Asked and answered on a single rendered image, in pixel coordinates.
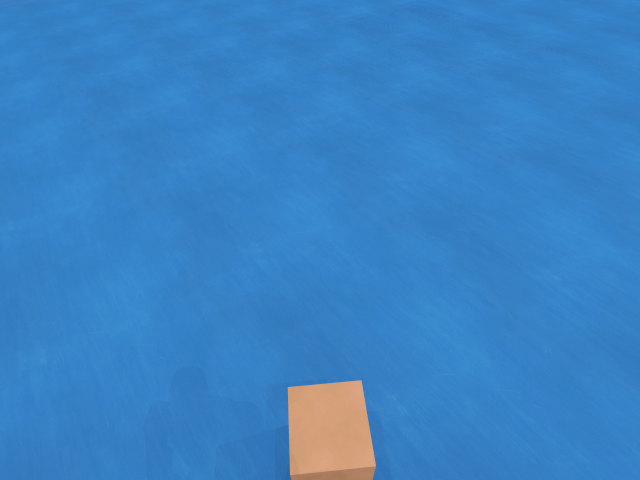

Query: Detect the carton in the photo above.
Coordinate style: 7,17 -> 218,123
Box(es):
288,380 -> 376,480

